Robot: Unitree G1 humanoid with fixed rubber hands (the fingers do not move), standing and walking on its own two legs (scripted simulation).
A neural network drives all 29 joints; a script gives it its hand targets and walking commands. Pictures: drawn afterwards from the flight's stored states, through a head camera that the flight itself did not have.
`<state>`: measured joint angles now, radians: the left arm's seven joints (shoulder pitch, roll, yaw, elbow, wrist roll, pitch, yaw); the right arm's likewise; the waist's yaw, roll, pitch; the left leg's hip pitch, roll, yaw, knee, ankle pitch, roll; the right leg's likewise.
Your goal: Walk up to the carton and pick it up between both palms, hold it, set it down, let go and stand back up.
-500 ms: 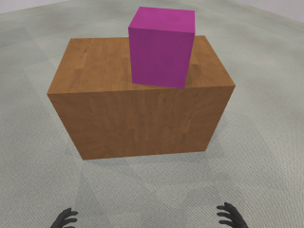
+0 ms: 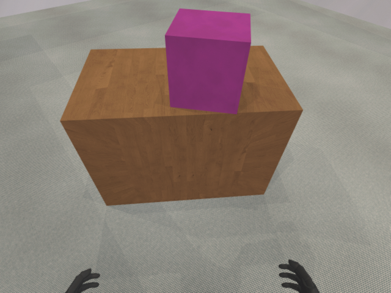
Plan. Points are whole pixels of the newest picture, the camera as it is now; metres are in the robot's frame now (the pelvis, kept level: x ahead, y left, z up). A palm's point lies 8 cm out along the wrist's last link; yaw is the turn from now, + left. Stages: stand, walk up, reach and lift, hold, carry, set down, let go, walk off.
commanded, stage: stand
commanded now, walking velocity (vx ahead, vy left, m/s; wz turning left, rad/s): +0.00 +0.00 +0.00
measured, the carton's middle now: (208, 62) +0.89 -0.06 +0.03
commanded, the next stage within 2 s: none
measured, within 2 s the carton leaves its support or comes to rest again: neither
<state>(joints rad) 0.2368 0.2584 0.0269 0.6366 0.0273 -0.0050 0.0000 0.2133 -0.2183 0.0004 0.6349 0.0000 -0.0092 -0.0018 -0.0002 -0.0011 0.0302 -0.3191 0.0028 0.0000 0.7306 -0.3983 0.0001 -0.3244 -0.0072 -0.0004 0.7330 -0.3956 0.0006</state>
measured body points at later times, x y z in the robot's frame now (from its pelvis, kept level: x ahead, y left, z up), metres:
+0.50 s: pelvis +0.00 +0.00 +0.00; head +0.01 +0.00 +0.45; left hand +0.13 +0.26 -0.10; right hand +0.15 -0.24 -0.10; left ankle +0.00 +0.12 -0.71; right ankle +0.00 -0.12 -0.71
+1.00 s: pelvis +0.00 +0.00 +0.00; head +0.01 +0.00 +0.45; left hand +0.13 +0.26 -0.10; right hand +0.14 -0.24 -0.10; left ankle +0.00 +0.12 -0.71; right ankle +0.00 -0.12 -0.71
